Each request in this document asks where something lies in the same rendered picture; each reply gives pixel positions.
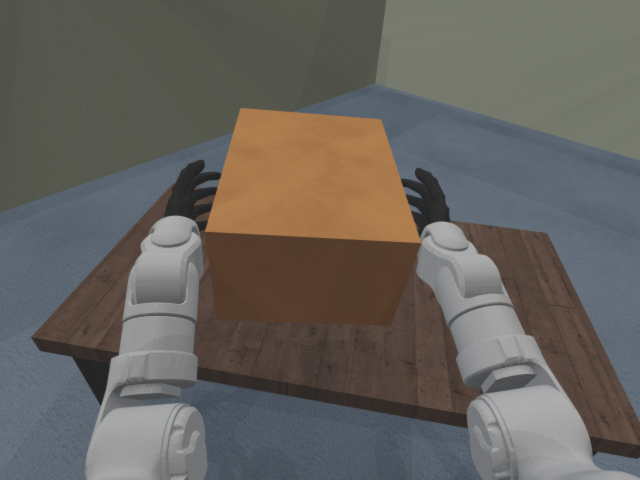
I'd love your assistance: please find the robot right forearm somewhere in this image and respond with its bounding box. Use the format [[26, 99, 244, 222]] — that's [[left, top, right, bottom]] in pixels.
[[416, 222, 593, 461]]

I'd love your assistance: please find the left robot upper arm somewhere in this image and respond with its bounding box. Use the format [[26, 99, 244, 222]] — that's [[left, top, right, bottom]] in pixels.
[[87, 403, 207, 480]]

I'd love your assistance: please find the carton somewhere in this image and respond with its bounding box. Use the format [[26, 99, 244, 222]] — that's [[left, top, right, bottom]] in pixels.
[[205, 108, 421, 326]]

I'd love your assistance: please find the left robot hand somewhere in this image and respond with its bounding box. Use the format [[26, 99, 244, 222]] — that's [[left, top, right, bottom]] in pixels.
[[164, 160, 221, 231]]

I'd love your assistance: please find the right robot hand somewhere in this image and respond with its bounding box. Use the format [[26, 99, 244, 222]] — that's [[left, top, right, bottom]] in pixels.
[[401, 168, 451, 237]]

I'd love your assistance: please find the table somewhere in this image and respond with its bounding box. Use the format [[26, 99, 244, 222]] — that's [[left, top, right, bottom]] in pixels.
[[31, 184, 640, 459]]

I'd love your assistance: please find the right robot upper arm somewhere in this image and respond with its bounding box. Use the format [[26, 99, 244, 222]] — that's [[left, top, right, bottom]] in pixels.
[[467, 384, 640, 480]]

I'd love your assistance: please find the robot left forearm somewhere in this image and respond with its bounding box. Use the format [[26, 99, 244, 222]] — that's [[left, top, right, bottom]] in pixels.
[[85, 216, 204, 480]]

